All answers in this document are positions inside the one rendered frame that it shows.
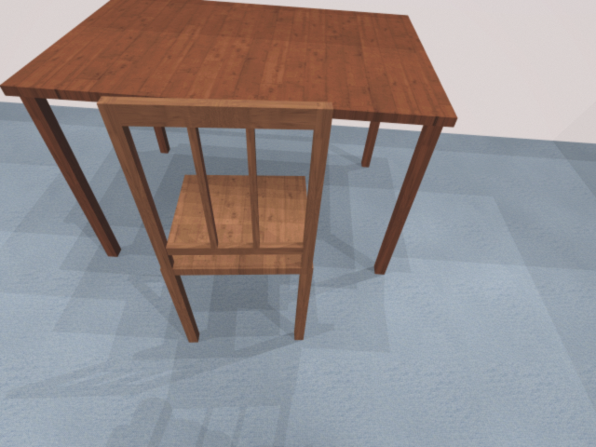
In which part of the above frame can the table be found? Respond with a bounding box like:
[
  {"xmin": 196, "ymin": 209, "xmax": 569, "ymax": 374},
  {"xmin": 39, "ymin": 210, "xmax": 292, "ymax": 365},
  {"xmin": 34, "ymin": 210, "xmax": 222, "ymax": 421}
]
[{"xmin": 0, "ymin": 0, "xmax": 457, "ymax": 275}]

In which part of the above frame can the chair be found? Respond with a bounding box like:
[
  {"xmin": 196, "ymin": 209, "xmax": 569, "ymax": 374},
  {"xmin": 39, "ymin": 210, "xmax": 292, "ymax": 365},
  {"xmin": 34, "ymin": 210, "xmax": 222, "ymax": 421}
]
[{"xmin": 97, "ymin": 96, "xmax": 333, "ymax": 343}]

